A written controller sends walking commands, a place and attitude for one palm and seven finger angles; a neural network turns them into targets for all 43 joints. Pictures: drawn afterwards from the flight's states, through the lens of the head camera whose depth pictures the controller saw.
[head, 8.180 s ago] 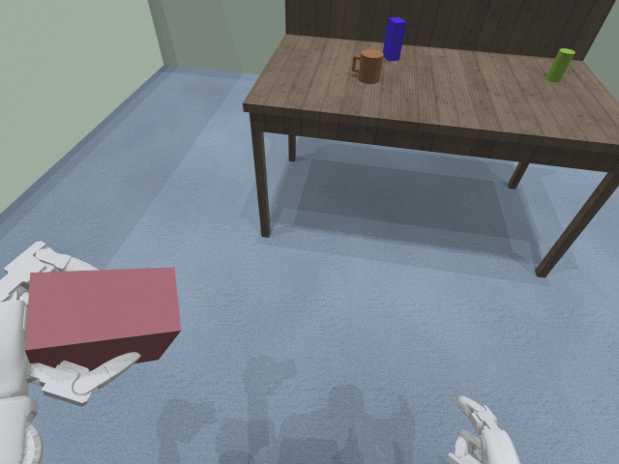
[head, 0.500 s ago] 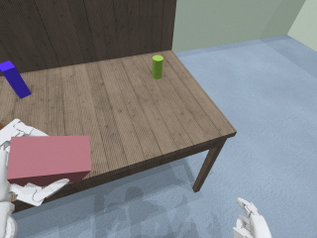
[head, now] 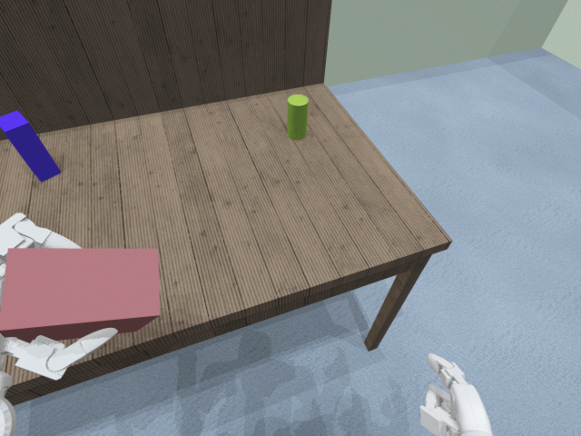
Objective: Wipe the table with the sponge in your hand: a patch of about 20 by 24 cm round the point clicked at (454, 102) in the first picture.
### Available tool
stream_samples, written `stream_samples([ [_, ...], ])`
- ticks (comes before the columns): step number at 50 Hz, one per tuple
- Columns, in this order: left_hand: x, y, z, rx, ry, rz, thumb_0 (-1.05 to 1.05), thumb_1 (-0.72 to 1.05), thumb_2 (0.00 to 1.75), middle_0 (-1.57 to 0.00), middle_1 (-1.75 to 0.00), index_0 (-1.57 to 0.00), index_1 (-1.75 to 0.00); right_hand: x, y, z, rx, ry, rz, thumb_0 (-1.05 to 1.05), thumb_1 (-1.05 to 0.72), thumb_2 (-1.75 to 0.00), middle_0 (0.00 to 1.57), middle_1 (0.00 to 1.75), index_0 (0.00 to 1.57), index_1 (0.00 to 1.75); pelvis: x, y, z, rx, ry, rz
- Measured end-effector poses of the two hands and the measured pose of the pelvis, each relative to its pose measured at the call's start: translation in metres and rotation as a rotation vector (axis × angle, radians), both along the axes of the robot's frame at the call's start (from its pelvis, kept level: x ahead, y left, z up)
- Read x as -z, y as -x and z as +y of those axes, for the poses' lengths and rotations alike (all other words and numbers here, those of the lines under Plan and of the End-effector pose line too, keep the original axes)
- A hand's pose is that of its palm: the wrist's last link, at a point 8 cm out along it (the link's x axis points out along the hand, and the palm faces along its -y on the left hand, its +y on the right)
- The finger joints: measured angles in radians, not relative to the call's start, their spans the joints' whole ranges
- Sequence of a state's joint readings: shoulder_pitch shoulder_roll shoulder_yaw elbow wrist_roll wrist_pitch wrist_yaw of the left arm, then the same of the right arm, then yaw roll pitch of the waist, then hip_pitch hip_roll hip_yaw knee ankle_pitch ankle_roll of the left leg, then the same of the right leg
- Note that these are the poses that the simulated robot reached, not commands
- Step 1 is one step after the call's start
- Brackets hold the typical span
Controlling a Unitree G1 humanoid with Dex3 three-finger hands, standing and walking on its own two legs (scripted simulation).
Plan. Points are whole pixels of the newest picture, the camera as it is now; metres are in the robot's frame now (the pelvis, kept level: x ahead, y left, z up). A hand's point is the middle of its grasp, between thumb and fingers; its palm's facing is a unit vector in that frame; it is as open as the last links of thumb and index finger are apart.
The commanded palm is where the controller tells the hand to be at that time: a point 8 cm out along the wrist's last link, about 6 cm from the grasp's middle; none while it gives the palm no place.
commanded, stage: shuffle to correct the standing spot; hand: left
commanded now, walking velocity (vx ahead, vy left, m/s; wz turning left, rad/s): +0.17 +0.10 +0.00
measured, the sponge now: (105, 296) +0.22 +0.21 +0.15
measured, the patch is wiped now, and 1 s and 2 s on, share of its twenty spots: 0.00 0.00 0.00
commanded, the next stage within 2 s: come to a stop and stand still in 1.50 s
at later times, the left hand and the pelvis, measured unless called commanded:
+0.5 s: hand (68, 301) +0.21 +0.23 +0.16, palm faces +0.38 -0.83 -0.40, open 10.4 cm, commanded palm +0.15 +0.27 +0.19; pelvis +0.00 -0.01 +0.00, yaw +0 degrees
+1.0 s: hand (71, 284) +0.22 +0.24 +0.17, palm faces +0.37 -0.83 -0.42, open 10.4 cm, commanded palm +0.17 +0.28 +0.19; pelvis +0.01 +0.00 +0.00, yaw +1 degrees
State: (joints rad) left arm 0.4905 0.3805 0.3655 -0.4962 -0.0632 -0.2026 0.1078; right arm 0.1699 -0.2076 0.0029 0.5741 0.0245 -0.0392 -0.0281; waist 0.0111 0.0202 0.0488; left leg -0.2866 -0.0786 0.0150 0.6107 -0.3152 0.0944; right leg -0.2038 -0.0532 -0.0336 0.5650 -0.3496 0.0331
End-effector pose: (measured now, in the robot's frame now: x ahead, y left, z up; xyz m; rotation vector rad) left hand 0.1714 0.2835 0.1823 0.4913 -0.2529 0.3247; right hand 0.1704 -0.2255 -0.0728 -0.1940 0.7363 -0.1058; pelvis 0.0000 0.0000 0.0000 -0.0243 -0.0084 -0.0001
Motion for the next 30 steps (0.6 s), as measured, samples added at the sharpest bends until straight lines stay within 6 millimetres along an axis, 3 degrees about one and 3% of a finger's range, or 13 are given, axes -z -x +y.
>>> stream_samples([
  [30,0.004,0.002,-0.013,-0.017,0.023,-0.013,-0.01,-0.53,1.01,-0.68,-1.35,-0.71,-1.35,0.007,0.016,-0.021,0.039,0.019,0.032,0.01,-0.91,-0.9,0.2,0.3,0.2,0.3,0.002,0.002,-0.011,-0.005,0.003,-0.001],
])
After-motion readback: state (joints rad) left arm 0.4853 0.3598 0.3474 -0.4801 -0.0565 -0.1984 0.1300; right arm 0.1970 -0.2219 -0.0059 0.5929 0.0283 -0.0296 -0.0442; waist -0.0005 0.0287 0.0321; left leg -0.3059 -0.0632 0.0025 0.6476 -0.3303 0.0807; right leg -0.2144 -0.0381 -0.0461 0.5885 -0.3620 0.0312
